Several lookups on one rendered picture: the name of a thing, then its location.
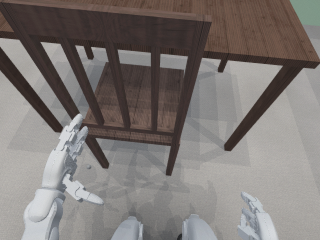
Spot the table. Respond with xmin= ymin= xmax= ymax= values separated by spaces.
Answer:
xmin=0 ymin=0 xmax=320 ymax=151

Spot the robot right thigh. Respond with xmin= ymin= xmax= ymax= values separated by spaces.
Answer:
xmin=182 ymin=218 xmax=218 ymax=240

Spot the robot right shin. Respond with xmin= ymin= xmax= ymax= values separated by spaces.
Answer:
xmin=188 ymin=214 xmax=199 ymax=219

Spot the left robot forearm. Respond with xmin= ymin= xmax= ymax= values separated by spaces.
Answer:
xmin=21 ymin=187 xmax=66 ymax=240

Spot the robot left hand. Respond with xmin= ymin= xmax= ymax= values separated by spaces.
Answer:
xmin=41 ymin=113 xmax=104 ymax=206

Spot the robot right hand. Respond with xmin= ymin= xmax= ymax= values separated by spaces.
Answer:
xmin=237 ymin=191 xmax=279 ymax=240

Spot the chair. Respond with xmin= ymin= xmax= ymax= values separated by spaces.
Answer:
xmin=0 ymin=0 xmax=212 ymax=176

